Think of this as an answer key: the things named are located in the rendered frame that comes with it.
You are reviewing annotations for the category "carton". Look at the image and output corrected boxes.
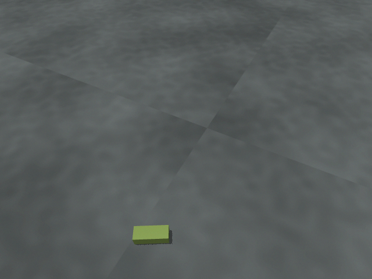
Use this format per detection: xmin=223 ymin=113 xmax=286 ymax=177
xmin=133 ymin=225 xmax=169 ymax=244

